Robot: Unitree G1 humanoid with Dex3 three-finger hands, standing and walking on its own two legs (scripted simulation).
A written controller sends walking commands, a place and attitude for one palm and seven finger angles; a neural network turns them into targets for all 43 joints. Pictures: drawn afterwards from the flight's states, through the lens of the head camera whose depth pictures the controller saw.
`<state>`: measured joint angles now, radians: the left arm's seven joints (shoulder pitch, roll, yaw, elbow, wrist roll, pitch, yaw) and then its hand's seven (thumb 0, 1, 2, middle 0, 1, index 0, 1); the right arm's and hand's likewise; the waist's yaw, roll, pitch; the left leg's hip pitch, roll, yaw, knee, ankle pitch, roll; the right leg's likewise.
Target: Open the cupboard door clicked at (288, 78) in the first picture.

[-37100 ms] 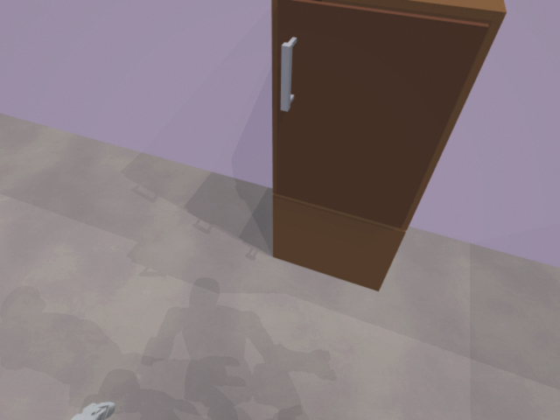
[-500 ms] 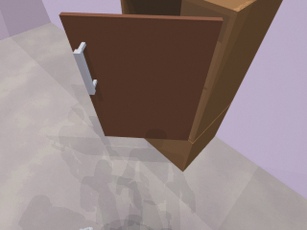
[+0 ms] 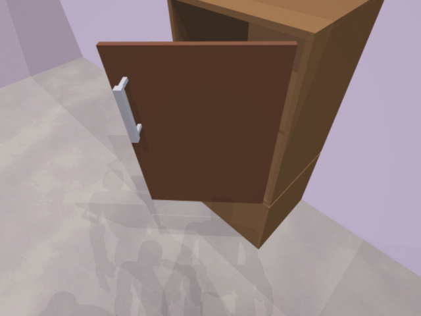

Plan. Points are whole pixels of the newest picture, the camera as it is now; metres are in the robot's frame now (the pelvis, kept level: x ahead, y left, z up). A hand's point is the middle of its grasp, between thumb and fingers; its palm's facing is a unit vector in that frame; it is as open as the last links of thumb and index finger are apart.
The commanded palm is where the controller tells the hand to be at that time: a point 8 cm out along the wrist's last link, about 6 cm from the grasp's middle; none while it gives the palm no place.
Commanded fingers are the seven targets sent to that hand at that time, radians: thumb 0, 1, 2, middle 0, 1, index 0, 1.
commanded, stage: look again from close up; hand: left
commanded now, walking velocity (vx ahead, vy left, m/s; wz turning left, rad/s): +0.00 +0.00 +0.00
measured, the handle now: (129, 111) +0.55 +0.23 +0.10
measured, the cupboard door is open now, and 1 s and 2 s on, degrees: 41 41 41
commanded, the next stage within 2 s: raise the hand with hooked fingers in 0.34 s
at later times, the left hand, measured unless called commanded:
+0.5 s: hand out of the picture +0.07 +0.19 -0.15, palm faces +0.13 -0.97 -0.21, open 7.3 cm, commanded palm +0.11 +0.23 -0.06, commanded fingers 0.00 0.81 0.86 -0.21 -0.36 -0.21 -0.36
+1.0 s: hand (96, 293) +0.17 +0.22 -0.01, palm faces +0.17 -0.98 -0.07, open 9.4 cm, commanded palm +0.16 +0.27 +0.00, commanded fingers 0.00 0.22 0.61 -0.25 -0.74 -0.25 -0.74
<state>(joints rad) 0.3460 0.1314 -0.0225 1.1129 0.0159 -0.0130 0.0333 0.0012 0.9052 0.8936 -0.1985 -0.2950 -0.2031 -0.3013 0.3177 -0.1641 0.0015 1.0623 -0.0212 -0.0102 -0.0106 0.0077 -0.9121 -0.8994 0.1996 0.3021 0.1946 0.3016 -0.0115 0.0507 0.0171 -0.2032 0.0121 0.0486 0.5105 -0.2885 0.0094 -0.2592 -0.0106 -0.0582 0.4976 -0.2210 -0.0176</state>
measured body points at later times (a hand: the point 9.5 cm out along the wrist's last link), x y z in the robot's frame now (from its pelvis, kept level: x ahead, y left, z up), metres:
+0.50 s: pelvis +0.01 +0.00 +0.00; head +0.03 +0.00 +0.45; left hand +0.06 +0.24 -0.13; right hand +0.02 -0.22 -0.16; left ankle -0.01 +0.11 -0.74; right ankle +0.03 -0.11 -0.74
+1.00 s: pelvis +0.01 +0.00 -0.06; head +0.06 +0.02 +0.38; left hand +0.15 +0.27 +0.00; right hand +0.26 -0.22 -0.10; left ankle -0.01 +0.11 -0.74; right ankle +0.03 -0.11 -0.74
